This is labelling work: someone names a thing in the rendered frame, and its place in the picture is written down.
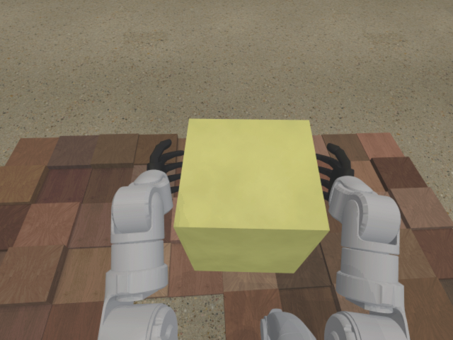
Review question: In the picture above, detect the robot right upper arm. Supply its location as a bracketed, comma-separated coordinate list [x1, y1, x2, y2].
[324, 311, 407, 340]

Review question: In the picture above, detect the robot left upper arm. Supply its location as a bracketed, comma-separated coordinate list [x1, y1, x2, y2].
[99, 303, 178, 340]

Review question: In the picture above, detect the carton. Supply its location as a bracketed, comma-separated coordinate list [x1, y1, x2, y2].
[173, 119, 330, 273]

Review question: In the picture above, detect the left robot forearm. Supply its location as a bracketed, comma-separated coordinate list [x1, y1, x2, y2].
[98, 169, 173, 340]

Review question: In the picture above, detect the left robot hand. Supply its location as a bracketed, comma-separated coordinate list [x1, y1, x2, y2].
[147, 139, 184, 193]

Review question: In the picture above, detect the right robot thigh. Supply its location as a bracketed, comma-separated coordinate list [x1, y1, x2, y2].
[260, 312, 316, 340]

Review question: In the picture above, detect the right robot hand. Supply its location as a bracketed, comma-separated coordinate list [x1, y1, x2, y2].
[316, 143, 354, 201]

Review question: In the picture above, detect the right robot forearm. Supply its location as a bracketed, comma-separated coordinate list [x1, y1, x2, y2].
[328, 176, 410, 340]

